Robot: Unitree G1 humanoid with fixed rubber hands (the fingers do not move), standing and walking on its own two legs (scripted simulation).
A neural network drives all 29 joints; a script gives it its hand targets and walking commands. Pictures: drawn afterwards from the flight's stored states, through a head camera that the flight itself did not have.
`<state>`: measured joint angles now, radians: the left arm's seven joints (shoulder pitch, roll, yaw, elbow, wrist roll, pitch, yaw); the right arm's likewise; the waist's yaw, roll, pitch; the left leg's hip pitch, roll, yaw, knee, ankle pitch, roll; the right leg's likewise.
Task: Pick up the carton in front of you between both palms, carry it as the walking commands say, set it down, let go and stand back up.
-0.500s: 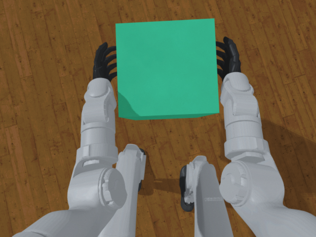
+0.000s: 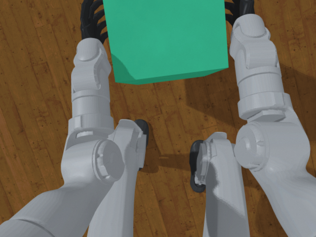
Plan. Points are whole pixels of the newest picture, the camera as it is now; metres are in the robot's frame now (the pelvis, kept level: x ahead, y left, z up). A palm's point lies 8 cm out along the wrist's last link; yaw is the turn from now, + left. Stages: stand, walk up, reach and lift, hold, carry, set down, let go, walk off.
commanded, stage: set down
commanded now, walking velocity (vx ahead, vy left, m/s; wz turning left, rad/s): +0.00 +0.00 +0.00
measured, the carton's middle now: (165, 36) +0.52 +0.06 -0.20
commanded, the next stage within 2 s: none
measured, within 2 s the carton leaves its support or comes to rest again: rests again in 1.40 s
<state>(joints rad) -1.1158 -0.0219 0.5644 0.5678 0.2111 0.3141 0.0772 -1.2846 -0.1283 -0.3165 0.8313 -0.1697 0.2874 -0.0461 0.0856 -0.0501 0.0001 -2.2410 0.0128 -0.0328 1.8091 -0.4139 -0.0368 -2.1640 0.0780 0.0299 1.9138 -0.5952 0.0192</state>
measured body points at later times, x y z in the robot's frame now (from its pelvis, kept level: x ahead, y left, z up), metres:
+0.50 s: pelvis +0.01 -0.01 -0.06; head +0.38 -0.01 +0.19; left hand +0.52 +0.23 -0.22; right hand +0.58 -0.07 -0.24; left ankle +0.13 +0.14 -0.42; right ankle +0.08 -0.12 -0.42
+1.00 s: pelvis +0.00 -0.01 -0.07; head +0.37 -0.02 +0.18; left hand +0.52 +0.23 -0.23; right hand +0.58 -0.07 -0.26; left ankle +0.13 +0.14 -0.42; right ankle +0.08 -0.12 -0.42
